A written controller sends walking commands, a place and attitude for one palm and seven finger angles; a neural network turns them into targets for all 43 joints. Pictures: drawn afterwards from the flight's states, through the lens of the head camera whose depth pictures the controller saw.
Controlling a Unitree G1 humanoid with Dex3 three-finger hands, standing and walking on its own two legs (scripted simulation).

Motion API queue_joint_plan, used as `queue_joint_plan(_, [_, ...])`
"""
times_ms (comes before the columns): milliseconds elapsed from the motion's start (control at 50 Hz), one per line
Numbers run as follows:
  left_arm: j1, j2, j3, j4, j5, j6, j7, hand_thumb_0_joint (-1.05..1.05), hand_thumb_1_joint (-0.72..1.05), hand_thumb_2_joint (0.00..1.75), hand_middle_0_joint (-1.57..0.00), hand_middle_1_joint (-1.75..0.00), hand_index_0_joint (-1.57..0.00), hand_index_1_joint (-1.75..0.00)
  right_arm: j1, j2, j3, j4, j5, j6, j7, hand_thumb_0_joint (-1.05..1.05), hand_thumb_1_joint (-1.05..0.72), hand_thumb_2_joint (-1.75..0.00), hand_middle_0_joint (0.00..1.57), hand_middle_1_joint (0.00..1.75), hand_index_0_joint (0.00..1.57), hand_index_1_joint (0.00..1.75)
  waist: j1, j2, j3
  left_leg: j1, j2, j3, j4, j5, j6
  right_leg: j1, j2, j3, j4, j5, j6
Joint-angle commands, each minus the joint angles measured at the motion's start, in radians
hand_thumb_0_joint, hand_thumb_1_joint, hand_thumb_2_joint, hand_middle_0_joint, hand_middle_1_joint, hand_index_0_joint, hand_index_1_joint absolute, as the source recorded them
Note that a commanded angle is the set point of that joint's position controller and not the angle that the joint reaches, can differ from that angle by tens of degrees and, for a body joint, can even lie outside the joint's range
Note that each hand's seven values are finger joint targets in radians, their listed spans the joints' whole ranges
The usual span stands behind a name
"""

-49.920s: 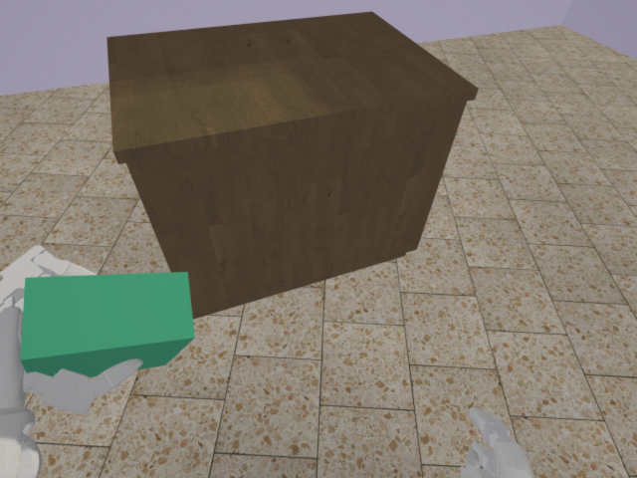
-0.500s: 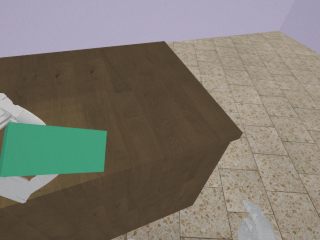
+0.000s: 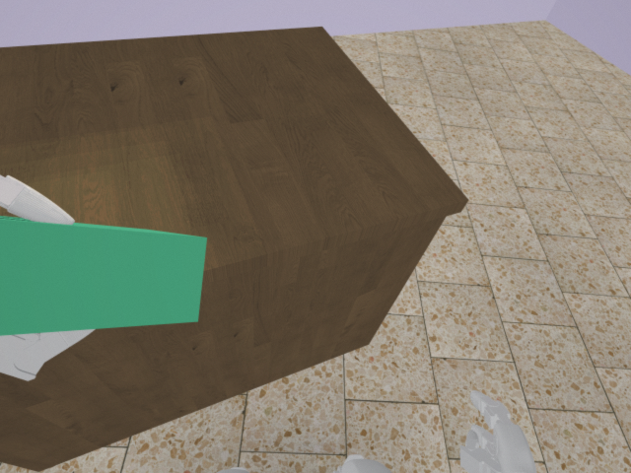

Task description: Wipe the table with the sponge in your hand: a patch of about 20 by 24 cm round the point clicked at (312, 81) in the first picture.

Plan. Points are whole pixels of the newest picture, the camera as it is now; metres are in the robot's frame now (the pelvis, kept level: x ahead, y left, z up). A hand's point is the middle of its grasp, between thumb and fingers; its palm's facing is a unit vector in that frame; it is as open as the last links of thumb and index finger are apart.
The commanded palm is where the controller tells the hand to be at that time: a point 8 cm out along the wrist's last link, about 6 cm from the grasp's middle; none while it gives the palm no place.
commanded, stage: step back with the hand held close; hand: left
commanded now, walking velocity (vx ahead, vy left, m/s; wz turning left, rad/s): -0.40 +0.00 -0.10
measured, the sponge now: (117, 267) +0.25 +0.19 +0.20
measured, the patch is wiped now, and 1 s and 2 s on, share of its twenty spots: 1.00 1.00 1.00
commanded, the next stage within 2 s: stop stepping back and stand still in 0.08 s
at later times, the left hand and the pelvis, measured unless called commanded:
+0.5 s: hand out of the picture +0.04 +0.19 +0.23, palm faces +0.40 -0.84 -0.36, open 10.1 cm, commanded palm -0.01 +0.23 +0.24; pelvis -0.17 -0.05 +0.00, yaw +0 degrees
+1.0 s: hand out of the picture -0.08 +0.17 +0.21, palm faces +0.38 -0.85 -0.36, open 10.1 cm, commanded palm -0.13 +0.22 +0.24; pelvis -0.29 -0.06 +0.00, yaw +0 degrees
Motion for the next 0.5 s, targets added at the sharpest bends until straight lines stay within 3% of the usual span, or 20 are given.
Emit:
queue_joint_plan(0, [-0.078, 0.093, 0.110, -0.144, 0.004, -0.026, 0.027, 0.00, 0.10, 1.30, -1.20, -1.60, -1.20, -1.60, 0.022, -0.137, -0.055, -0.117, -0.014, -0.096, 0.019, 0.00, -0.90, -0.90, 0.20, 0.30, 0.20, 0.30, -0.012, 0.287, -0.315, 0.487, 0.338, -0.262, -0.178, 1.034, 0.078, -0.146, 0.008, 0.045, 0.207, -0.111, 0.021])
queue_joint_plan(40, [-0.093, 0.041, 0.048, -0.176, 0.013, -0.010, 0.020, 0.00, 0.10, 1.30, -1.20, -1.60, -1.20, -1.60, 0.001, -0.143, -0.058, -0.117, 0.005, -0.114, 0.035, 0.00, -0.90, -0.90, 0.20, 0.30, 0.20, 0.30, 0.000, 0.258, -0.268, 0.407, 0.308, -0.206, -0.204, 0.895, 0.072, -0.086, 0.006, 0.020, 0.161, 0.000, 0.028])
queue_joint_plan(60, [-0.111, 0.035, 0.026, -0.234, 0.015, -0.003, 0.020, 0.00, 0.10, 1.30, -1.20, -1.60, -1.20, -1.60, -0.012, -0.144, -0.053, -0.130, 0.009, -0.118, 0.038, 0.00, -0.90, -0.90, 0.20, 0.30, 0.20, 0.30, 0.007, 0.276, -0.274, 0.392, 0.299, -0.181, -0.219, 0.830, 0.067, -0.057, 0.002, -0.008, 0.141, 0.017, 0.029])
queue_joint_plan(100, [-0.078, 0.021, 0.006, -0.236, 0.009, 0.009, 0.014, 0.00, 0.10, 1.30, -1.20, -1.60, -1.20, -1.60, -0.046, -0.142, -0.039, -0.145, 0.010, -0.133, 0.044, 0.00, -0.90, -0.90, 0.20, 0.30, 0.20, 0.30, 0.021, 0.295, -0.215, 0.246, 0.290, -0.175, -0.278, 0.587, 0.061, 0.029, -0.010, -0.028, 0.084, 0.081, 0.023])
queue_joint_plan(140, [-0.063, 0.043, 0.024, -0.218, 0.000, 0.017, 0.017, 0.00, 0.10, 1.30, -1.20, -1.60, -1.20, -1.60, -0.070, -0.145, -0.028, -0.154, 0.003, -0.141, 0.038, 0.00, -0.90, -0.90, 0.20, 0.30, 0.20, 0.30, 0.023, 0.328, -0.172, 0.084, 0.295, -0.206, -0.347, 0.264, 0.062, 0.121, -0.008, -0.042, 0.038, 0.084, 0.020])
queue_joint_plan(160, [-0.071, 0.076, 0.052, -0.217, 0.006, 0.018, 0.023, 0.00, 0.10, 1.30, -1.20, -1.60, -1.20, -1.60, -0.073, -0.153, -0.029, -0.154, -0.004, -0.139, 0.032, 0.00, -0.90, -0.90, 0.20, 0.30, 0.20, 0.30, 0.020, 0.360, -0.151, 0.055, 0.290, -0.204, -0.372, 0.165, 0.064, 0.136, 0.003, -0.057, 0.022, 0.062, 0.020])
queue_joint_plan(180, [-0.044, 0.056, 0.055, -0.161, 0.002, 0.018, 0.024, 0.00, 0.10, 1.30, -1.20, -1.60, -1.20, -1.60, -0.069, -0.144, -0.022, -0.151, -0.001, -0.138, 0.031, 0.00, -0.90, -0.90, 0.20, 0.30, 0.20, 0.30, 0.020, 0.369, -0.155, 0.024, 0.283, -0.208, -0.369, 0.009, 0.062, 0.171, -0.007, -0.049, -0.029, 0.057, 0.012])
queue_joint_plan(220, [-0.035, 0.073, 0.085, -0.097, 0.002, 0.024, 0.030, 0.00, 0.10, 1.30, -1.20, -1.60, -1.20, -1.60, -0.060, -0.147, -0.014, -0.157, 0.001, -0.130, 0.022, 0.00, -0.90, -0.90, 0.20, 0.30, 0.20, 0.30, 0.031, 0.361, -0.160, -0.059, 0.246, -0.166, -0.308, -0.219, 0.032, 0.307, -0.002, -0.082, -0.188, 0.089, -0.001])
queue_joint_plan(240, [-0.051, 0.070, 0.083, -0.082, 0.005, 0.029, 0.027, 0.00, 0.10, 1.30, -1.20, -1.60, -1.20, -1.60, -0.057, -0.141, -0.011, -0.163, 0.005, -0.119, 0.019, 0.00, -0.90, -0.90, 0.20, 0.30, 0.20, 0.30, 0.041, 0.317, -0.165, -0.092, 0.201, -0.114, -0.219, -0.284, 0.007, 0.381, 0.006, -0.117, -0.291, 0.145, -0.008])
queue_joint_plan(260, [-0.060, 0.102, 0.096, -0.058, 0.012, 0.033, 0.021, 0.00, 0.10, 1.30, -1.20, -1.60, -1.20, -1.60, -0.042, -0.142, -0.012, -0.171, 0.006, -0.107, 0.017, 0.00, -0.90, -0.90, 0.20, 0.30, 0.20, 0.30, 0.040, 0.207, -0.167, -0.080, 0.124, -0.040, -0.048, -0.311, -0.017, 0.372, -0.022, -0.123, -0.427, 0.228, -0.029])
queue_joint_plan(280, [-0.089, 0.086, 0.063, -0.036, 0.005, 0.029, 0.010, 0.00, 0.10, 1.30, -1.20, -1.60, -1.20, -1.60, -0.037, -0.121, -0.008, -0.170, 0.013, -0.096, 0.013, 0.00, -0.90, -0.90, 0.20, 0.30, 0.20, 0.30, 0.033, 0.009, -0.144, -0.057, 0.033, 0.047, 0.285, -0.269, -0.045, 0.296, -0.135, -0.033, -0.562, 0.355, -0.084])
queue_joint_plan(300, [-0.137, 0.120, 0.065, -0.026, 0.003, 0.025, 0.008, 0.00, 0.10, 1.30, -1.20, -1.60, -1.20, -1.60, -0.034, -0.133, -0.012, -0.168, 0.025, -0.093, 0.009, 0.00, -0.90, -0.90, 0.20, 0.30, 0.20, 0.30, 0.011, -0.144, -0.124, -0.121, -0.011, 0.005, 0.654, -0.207, -0.060, 0.205, -0.319, 0.159, -0.627, 0.479, -0.165])
queue_joint_plan(320, [-0.162, 0.088, 0.024, -0.006, -0.004, 0.030, -0.006, 0.00, 0.10, 1.30, -1.20, -1.60, -1.20, -1.60, -0.026, -0.148, -0.033, -0.145, 0.037, -0.095, 0.009, 0.00, -0.90, -0.90, 0.20, 0.30, 0.20, 0.30, -0.005, -0.196, -0.157, -0.115, 0.007, -0.100, 0.804, -0.141, -0.068, 0.122, -0.369, 0.245, -0.615, 0.435, -0.181])
queue_joint_plan(340, [-0.184, 0.074, 0.016, -0.021, -0.001, 0.034, -0.017, 0.00, 0.10, 1.30, -1.20, -1.60, -1.20, -1.60, -0.046, -0.161, -0.040, -0.143, 0.040, -0.088, 0.016, 0.00, -0.90, -0.90, 0.20, 0.30, 0.20, 0.30, -0.011, -0.197, -0.132, -0.087, 0.025, -0.155, 0.848, -0.071, -0.062, 0.043, -0.347, 0.227, -0.597, 0.334, -0.181])
queue_joint_plan(360, [-0.163, 0.104, 0.056, 0.000, -0.010, 0.039, -0.021, 0.00, 0.10, 1.30, -1.20, -1.60, -1.20, -1.60, -0.058, -0.145, -0.031, -0.156, 0.040, -0.070, 0.015, 0.00, -0.90, -0.90, 0.20, 0.30, 0.20, 0.30, -0.016, -0.114, -0.106, -0.071, 0.071, -0.186, 0.854, -0.023, -0.048, -0.037, -0.351, 0.178, -0.573, 0.251, -0.184])
queue_joint_plan(380, [-0.126, 0.073, 0.035, 0.052, -0.011, 0.049, -0.026, 0.00, 0.10, 1.30, -1.20, -1.60, -1.20, -1.60, -0.065, -0.126, -0.013, -0.145, 0.035, -0.047, 0.016, 0.00, -0.90, -0.90, 0.20, 0.30, 0.20, 0.30, -0.034, -0.005, -0.069, -0.035, 0.093, -0.169, 0.846, 0.029, -0.037, -0.142, -0.324, 0.109, -0.548, 0.181, -0.164])
queue_joint_plan(400, [-0.149, 0.068, 0.022, 0.081, -0.012, 0.053, -0.035, 0.00, 0.10, 1.30, -1.20, -1.60, -1.20, -1.60, -0.073, -0.121, -0.004, -0.126, 0.024, -0.028, 0.027, 0.00, -0.90, -0.90, 0.20, 0.30, 0.20, 0.30, -0.043, 0.029, -0.047, -0.004, 0.093, -0.117, 0.768, 0.047, -0.031, -0.213, -0.287, 0.005, -0.535, 0.123, -0.120])
queue_joint_plan(420, [-0.166, 0.073, 0.022, 0.111, -0.011, 0.054, -0.039, 0.00, 0.10, 1.30, -1.20, -1.60, -1.20, -1.60, -0.091, -0.126, -0.005, -0.117, 0.023, -0.026, 0.029, 0.00, -0.90, -0.90, 0.20, 0.30, 0.20, 0.30, -0.036, 0.050, -0.045, 0.028, 0.085, -0.068, 0.646, 0.039, -0.023, -0.235, -0.253, -0.042, -0.520, 0.081, -0.088])
queue_joint_plan(460, [-0.203, 0.078, 0.013, 0.120, -0.013, 0.043, -0.039, 0.00, 0.10, 1.30, -1.20, -1.60, -1.20, -1.60, -0.089, -0.146, -0.018, -0.130, 0.039, -0.040, 0.022, 0.00, -0.90, -0.90, 0.20, 0.30, 0.20, 0.30, -0.004, 0.012, -0.037, 0.071, 0.079, -0.031, 0.347, -0.061, 0.004, -0.181, -0.245, -0.025, -0.494, 0.014, -0.075])
queue_joint_plan(480, [-0.187, 0.108, 0.050, 0.093, -0.011, 0.038, -0.030, 0.00, 0.10, 1.30, -1.20, -1.60, -1.20, -1.60, -0.063, -0.158, -0.024, -0.130, 0.040, -0.054, 0.017, 0.00, -0.90, -0.90, 0.20, 0.30, 0.20, 0.30, 0.014, 0.008, -0.106, 0.124, 0.070, -0.007, 0.196, -0.119, 0.024, -0.116, -0.245, 0.015, -0.465, -0.003, -0.083])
